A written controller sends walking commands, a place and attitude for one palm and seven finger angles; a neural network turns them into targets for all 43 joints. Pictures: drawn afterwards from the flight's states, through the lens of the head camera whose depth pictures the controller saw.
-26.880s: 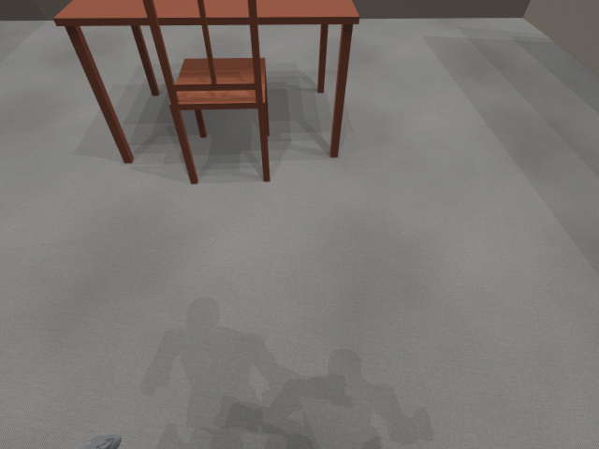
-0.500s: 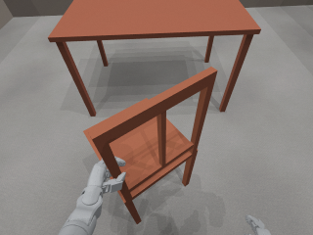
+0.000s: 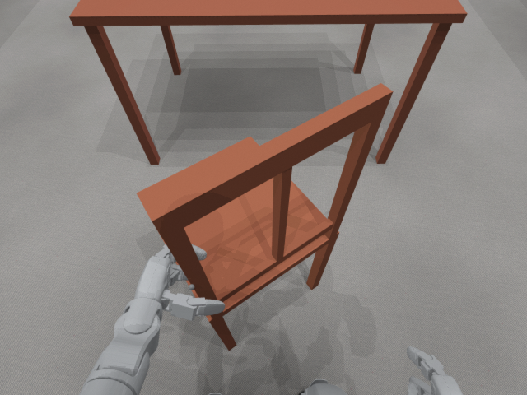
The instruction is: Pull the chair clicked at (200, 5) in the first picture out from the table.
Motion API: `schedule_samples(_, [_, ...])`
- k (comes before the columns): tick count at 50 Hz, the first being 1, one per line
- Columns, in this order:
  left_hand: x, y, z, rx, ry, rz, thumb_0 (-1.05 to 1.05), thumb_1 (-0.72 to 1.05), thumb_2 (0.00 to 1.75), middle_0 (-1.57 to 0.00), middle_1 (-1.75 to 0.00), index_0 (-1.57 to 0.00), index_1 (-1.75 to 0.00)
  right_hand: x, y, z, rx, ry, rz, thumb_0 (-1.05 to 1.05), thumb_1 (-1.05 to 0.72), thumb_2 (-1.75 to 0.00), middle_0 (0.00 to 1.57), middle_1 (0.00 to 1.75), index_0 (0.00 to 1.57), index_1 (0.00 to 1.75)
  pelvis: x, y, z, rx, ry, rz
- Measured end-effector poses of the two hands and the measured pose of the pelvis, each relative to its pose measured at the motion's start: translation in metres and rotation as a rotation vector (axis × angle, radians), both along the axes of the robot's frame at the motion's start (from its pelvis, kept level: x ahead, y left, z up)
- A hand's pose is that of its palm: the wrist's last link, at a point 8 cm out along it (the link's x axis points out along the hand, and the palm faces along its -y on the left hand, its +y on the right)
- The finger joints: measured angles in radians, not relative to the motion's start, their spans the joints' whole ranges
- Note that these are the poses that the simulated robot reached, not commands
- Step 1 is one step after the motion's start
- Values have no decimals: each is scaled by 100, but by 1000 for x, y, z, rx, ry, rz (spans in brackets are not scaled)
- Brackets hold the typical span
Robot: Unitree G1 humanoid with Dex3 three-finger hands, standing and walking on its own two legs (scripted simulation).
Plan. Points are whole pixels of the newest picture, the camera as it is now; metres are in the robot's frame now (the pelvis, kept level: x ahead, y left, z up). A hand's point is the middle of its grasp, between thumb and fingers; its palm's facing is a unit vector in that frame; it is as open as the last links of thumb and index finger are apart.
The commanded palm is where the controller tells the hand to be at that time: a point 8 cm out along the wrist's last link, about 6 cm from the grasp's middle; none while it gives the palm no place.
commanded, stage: open the thumb and straighten the fingers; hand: left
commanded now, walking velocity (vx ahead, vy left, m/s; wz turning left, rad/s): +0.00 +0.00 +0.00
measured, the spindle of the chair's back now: (279, 220) +0.41 -0.02 -0.05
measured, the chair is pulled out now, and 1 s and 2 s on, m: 0.58 0.58 0.58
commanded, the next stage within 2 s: draw the fingers out of the gap in 0.40 s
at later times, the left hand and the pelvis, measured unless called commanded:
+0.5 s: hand (183, 292) +0.28 +0.14 -0.06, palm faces -0.09 -0.98 -0.19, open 17.3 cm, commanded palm +0.26 +0.20 -0.04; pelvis +0.01 +0.00 -0.02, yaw +1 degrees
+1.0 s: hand (165, 353) +0.19 +0.15 -0.06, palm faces -0.06 -0.98 -0.18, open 17.5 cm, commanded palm +0.17 +0.20 -0.04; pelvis +0.00 +0.00 -0.03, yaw +2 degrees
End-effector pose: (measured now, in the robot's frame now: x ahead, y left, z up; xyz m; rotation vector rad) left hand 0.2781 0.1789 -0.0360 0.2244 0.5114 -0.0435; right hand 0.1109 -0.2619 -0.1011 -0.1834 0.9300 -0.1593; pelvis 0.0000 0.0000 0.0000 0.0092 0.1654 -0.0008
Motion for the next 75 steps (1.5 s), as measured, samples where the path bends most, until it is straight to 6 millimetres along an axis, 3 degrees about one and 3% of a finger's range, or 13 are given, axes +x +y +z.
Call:
schedule_samples(4, [-1,3,0,-6,6,4,0,-34,30,-34,-113,-40,-116,10,4,-3,3,-32,2,1,-91,-90,20,30,20,30,3,2,-4,-1,13,1])
schedule_samples(9, [-2,3,3,-14,-4,2,0,-46,24,-27,-86,-30,-87,23,14,-6,23,-66,20,1,-91,-90,20,30,20,30,7,3,-8,-3,20,6])
schedule_samples(18, [-8,14,-3,-4,19,22,-1,-53,21,-10,-29,-10,-29,40,24,-9,37,-108,54,1,-91,-90,20,30,20,30,8,1,-14,-7,29,17])
schedule_samples(24, [-8,14,-2,-8,21,12,-1,-53,20,-3,-9,-3,-9,43,22,-11,26,-113,67,1,-91,-90,20,30,20,30,8,1,-16,-10,32,27])
schedule_samples(30, [-16,18,-4,-15,33,22,-1,-53,20,-1,-3,-1,-3,41,17,-7,15,-118,51,1,-91,-90,20,30,20,30,9,0,-17,-8,37,19])
schedule_samples(40, [-70,27,-6,-10,64,46,-1,-53,20,-1,0,-1,0,47,16,-3,-5,-173,47,1,-91,-90,20,30,20,30,9,0,-21,-15,32,28])
schedule_samples(45, [-88,27,-3,-14,52,48,-1,-53,20,0,0,0,0,57,22,-2,-5,-222,64,1,-91,-90,20,30,20,30,6,1,-24,-20,29,39])
schedule_samples(56, [-116,27,-2,-21,65,56,-1,-53,20,0,0,0,0,73,40,3,22,-307,76,1,-91,-90,20,30,20,30,0,3,-29,-25,21,45])
schedule_samples(70, [-150,20,0,-23,94,69,-1,-53,20,0,0,0,0,68,41,-1,20,-312,51,1,-91,-90,20,30,20,30,-1,5,-36,-29,27,45])
schedule_samples(75, [-148,25,19,-168,-102,144,-1,-53,20,-1,0,-1,0,67,40,-7,8,-329,62,1,-91,-90,20,30,20,30,-4,3,-42,-35,37,47])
